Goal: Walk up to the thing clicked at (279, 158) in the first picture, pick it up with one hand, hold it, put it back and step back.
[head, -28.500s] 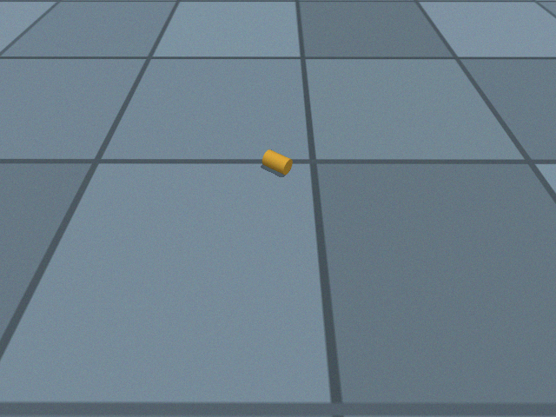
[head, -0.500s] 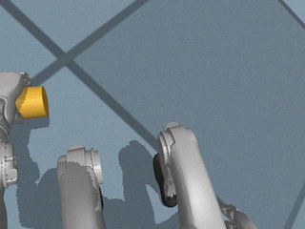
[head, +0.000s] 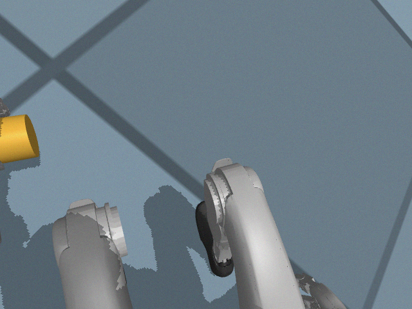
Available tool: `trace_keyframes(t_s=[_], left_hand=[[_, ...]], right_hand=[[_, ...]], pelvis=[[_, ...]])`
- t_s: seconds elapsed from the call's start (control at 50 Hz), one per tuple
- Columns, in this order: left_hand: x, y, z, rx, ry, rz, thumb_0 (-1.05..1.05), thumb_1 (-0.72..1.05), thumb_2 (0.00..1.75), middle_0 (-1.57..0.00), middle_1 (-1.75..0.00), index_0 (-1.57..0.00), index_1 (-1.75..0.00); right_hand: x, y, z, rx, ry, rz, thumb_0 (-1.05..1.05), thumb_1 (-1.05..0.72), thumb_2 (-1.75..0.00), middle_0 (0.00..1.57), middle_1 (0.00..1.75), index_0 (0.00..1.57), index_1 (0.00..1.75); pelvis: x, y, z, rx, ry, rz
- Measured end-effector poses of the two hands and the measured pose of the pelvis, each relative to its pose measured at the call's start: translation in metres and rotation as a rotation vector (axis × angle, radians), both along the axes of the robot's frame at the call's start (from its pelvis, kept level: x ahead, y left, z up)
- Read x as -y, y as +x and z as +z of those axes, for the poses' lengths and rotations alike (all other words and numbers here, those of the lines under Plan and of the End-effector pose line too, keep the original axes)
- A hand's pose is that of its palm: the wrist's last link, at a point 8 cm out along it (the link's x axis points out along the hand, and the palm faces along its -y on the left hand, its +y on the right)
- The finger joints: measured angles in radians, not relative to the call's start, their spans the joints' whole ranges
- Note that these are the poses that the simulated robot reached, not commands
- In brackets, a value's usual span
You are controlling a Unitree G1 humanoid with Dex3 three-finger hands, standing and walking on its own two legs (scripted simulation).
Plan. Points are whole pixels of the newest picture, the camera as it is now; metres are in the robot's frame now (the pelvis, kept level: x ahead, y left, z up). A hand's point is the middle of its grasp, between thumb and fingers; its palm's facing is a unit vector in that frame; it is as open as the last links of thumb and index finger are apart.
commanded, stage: rest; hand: left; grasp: from above
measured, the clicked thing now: out of the picture +0.46 +0.30 -0.24
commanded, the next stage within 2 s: open in 0.84 s
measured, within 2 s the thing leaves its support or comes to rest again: neither
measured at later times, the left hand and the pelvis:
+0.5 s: hand out of the picture +0.46 +0.30 -0.24, palm faces -0.43 -0.12 -0.89, open 10.8 cm; pelvis +0.00 +0.01 -0.02, yaw -3 degrees
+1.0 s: hand out of the picture +0.46 +0.30 -0.24, palm faces -0.46 -0.12 -0.88, open 10.8 cm; pelvis +0.00 +0.01 -0.03, yaw -4 degrees
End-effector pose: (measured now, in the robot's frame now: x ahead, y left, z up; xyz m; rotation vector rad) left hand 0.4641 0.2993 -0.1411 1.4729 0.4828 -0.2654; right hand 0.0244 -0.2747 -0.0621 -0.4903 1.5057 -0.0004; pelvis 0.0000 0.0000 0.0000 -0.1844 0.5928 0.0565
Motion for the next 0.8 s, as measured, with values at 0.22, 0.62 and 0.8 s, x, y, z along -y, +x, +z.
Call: trace_keyframes(t_s=[0.22, 0.62, 0.8], left_hand=[[-0.005, 0.000, -0.026, -0.015, -0.030, 0.006, 0.00, -0.11, 0.37, -0.78, -0.31, -0.79, -0.35], [-0.008, 0.005, -0.039, 0.024, -0.031, -0.001, 0.00, -0.17, 0.41, -0.85, -0.23, -0.86, -0.28], [-0.008, 0.005, -0.038, 0.008, -0.031, 0.005, 0.00, -0.15, 0.41, -0.84, -0.20, -0.84, -0.27]], right_hand=[[-0.001, -0.006, 0.000, -0.024, -0.026, 0.033, 0.00, -0.91, -0.90, 0.20, 0.30, 0.20, 0.30], [-0.015, -0.004, 0.002, 0.003, -0.010, 0.081, 0.00, -0.91, -0.90, 0.20, 0.30, 0.20, 0.30], [-0.023, -0.001, -0.005, 0.013, 0.038, 0.113, 0.00, -0.90, -0.90, 0.20, 0.30, 0.20, 0.30]], pelvis=[[-0.003, -0.001, -0.013, 0.039, -0.023, -0.011], [-0.011, 0.000, -0.024, 0.073, -0.060, -0.021], [-0.009, -0.002, -0.025, 0.087, -0.056, -0.022]])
